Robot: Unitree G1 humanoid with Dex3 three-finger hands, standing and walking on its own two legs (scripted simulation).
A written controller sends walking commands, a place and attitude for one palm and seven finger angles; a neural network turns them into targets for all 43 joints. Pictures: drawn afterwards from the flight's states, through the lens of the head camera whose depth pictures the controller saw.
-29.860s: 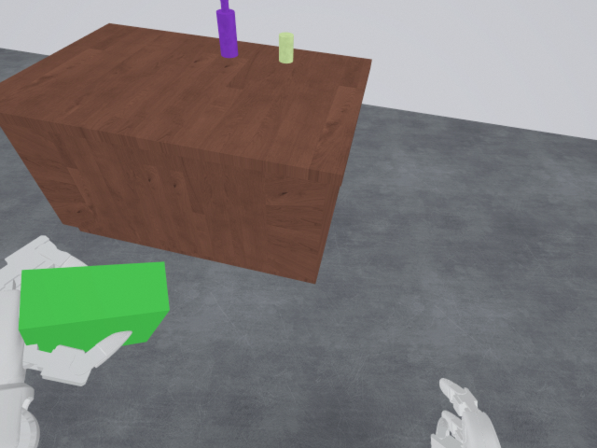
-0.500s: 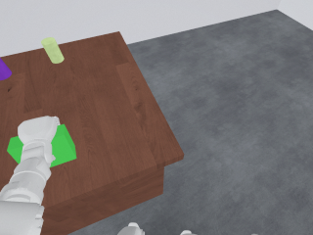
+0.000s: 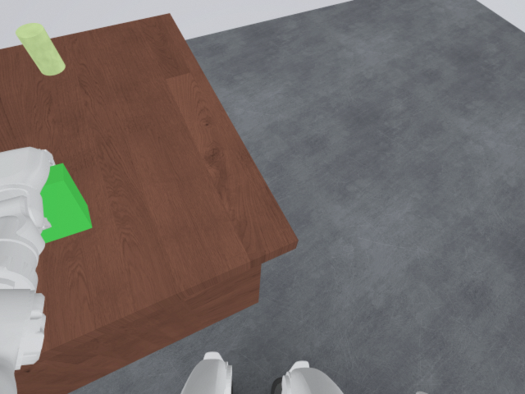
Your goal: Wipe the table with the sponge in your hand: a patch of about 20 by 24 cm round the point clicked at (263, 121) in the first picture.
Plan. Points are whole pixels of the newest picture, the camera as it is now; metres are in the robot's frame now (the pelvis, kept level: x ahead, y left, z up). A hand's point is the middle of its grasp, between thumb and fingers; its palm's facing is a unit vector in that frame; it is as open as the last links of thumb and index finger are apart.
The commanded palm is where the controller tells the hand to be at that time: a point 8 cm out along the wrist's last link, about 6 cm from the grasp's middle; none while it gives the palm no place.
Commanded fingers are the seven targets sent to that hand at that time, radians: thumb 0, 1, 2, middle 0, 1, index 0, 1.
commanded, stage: wipe forward along the first lane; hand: left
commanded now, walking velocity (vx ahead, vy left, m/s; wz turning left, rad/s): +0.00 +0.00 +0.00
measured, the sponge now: (37, 217) +0.39 +0.37 -0.02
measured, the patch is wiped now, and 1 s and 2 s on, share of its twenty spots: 0.35 0.45 0.55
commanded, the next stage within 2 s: slide across to the middle lane in 0.28 s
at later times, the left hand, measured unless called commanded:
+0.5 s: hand (27, 170) +0.46 +0.39 +0.02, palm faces -0.20 +0.05 -0.98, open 9.1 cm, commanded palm +0.47 +0.35 +0.06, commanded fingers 0.00 0.10 1.30 -1.20 -1.60 -1.20 -1.60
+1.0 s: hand (57, 155) +0.49 +0.35 +0.02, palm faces -0.15 +0.02 -0.99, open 9.1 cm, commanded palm +0.49 +0.31 +0.07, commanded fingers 0.00 0.10 1.30 -1.20 -1.60 -1.20 -1.60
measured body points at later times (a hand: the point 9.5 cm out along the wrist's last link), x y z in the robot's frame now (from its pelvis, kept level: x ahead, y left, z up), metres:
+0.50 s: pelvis +0.02 +0.03 +0.00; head +0.14 +0.06 +0.44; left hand +0.47 +0.39 +0.07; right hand +0.05 -0.24 -0.11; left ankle +0.06 +0.12 -0.68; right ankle +0.03 -0.08 -0.68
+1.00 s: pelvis +0.04 +0.05 +0.02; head +0.14 +0.08 +0.46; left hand +0.49 +0.35 +0.08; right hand +0.11 -0.21 -0.11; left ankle +0.06 +0.12 -0.68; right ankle +0.04 -0.08 -0.68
